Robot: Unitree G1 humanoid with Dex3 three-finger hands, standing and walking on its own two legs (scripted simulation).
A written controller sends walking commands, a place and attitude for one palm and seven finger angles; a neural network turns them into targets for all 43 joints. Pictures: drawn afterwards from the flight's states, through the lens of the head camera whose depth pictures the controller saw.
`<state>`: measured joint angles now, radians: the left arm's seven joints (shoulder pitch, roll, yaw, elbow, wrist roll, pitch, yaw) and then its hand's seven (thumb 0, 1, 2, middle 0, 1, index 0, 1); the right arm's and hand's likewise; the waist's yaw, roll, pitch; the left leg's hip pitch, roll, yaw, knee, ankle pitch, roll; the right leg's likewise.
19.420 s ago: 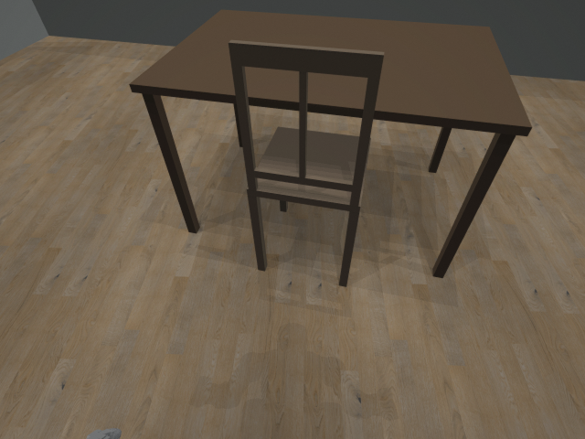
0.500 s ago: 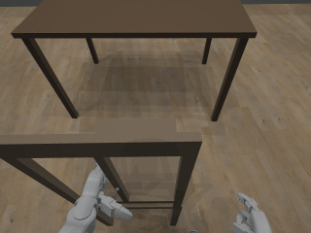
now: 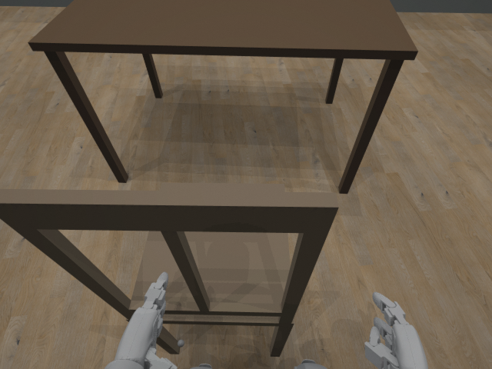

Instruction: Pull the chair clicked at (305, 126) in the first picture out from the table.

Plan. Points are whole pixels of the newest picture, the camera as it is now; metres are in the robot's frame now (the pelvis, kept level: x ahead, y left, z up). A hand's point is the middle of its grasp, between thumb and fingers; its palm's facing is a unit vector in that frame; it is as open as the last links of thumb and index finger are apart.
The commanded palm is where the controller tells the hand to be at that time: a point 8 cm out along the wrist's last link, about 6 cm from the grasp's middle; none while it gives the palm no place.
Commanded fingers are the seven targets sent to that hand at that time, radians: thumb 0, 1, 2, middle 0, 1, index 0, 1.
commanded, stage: draw the fingers out of the gap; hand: left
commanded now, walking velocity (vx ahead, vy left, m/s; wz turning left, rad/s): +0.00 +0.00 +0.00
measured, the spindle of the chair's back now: (192, 276) +0.27 +0.10 +0.00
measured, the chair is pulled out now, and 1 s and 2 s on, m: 0.60 0.60 0.60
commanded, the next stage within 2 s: draw the hand back to the body in 0.30 s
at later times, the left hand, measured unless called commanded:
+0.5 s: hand out of the picture +0.13 +0.11 +0.00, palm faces -0.02 -1.00 -0.02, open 17.5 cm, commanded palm +0.11 +0.17 +0.02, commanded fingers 0.00 -0.55 0.20 0.00 0.00 0.00 0.00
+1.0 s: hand (92, 347) +0.15 +0.18 +0.10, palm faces +0.12 -0.95 -0.28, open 17.1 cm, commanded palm +0.12 +0.23 +0.12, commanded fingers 0.00 -0.19 0.38 -0.05 -0.08 -0.05 -0.08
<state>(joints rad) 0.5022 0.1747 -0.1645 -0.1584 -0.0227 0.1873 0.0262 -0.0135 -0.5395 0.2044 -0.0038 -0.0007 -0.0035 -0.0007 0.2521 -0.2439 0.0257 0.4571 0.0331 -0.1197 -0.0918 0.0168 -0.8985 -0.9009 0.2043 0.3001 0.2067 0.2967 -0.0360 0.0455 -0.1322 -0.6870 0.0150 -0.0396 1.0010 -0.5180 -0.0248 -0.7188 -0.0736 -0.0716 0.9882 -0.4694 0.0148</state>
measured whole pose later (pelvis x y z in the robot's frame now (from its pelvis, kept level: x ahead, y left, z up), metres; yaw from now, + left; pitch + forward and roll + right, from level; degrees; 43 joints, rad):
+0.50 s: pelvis +0.00 +0.01 -0.01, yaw +0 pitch +13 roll -1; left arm 0.80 0.14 -0.21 -0.39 -0.05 0.08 0.04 -0.01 -0.54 0.20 0.00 0.00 -0.01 0.00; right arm 0.27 -0.22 0.01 0.39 0.04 -0.13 -0.10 0.02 -0.90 -0.90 0.20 0.30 0.21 0.30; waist -0.01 0.03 -0.17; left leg -0.77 0.01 -0.04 1.10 -0.57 -0.01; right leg -0.79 -0.08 -0.06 1.07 -0.50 0.03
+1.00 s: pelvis +0.00 +0.00 +0.00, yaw +0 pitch +9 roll -1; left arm 0.79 0.30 0.11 -0.54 -0.14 -0.12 0.00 -0.02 -0.46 0.25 -0.02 -0.02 -0.02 -0.02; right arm 0.26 -0.19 -0.01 0.48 0.06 -0.10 -0.12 0.02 -0.90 -0.90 0.20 0.30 0.21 0.30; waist 0.05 0.07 -0.15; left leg -0.67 0.04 -0.05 1.04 -0.54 -0.03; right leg -0.69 -0.05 -0.08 1.01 -0.48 0.01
